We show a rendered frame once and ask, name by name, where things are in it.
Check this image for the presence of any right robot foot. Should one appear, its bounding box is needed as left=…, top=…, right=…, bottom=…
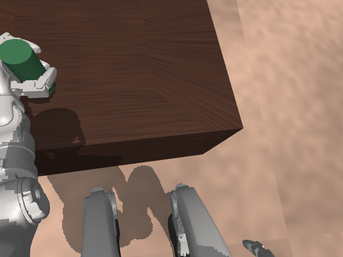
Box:
left=168, top=214, right=190, bottom=257

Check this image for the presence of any can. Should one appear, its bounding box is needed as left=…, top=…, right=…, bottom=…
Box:
left=0, top=39, right=55, bottom=95

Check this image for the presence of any left robot arm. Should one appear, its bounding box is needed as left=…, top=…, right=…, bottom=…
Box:
left=0, top=95, right=50, bottom=257

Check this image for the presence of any left robot hand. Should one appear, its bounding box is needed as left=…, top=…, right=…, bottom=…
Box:
left=0, top=33, right=57, bottom=100

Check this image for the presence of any right robot hand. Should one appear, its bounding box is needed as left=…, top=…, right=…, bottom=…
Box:
left=242, top=240, right=275, bottom=257

